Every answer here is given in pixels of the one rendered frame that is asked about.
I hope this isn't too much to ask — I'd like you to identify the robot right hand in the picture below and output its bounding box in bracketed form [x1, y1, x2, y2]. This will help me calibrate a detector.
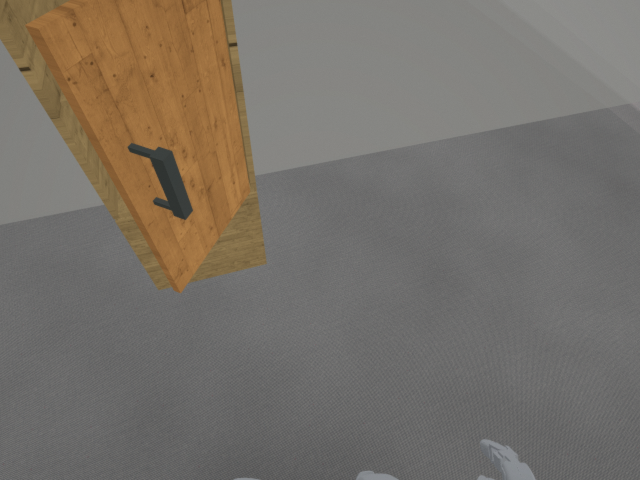
[477, 439, 536, 480]

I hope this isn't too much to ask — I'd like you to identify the handle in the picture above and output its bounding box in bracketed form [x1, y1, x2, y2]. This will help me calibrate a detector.
[128, 143, 193, 220]

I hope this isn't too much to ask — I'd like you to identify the cupboard door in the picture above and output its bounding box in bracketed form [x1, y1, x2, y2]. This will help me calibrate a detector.
[25, 0, 250, 293]

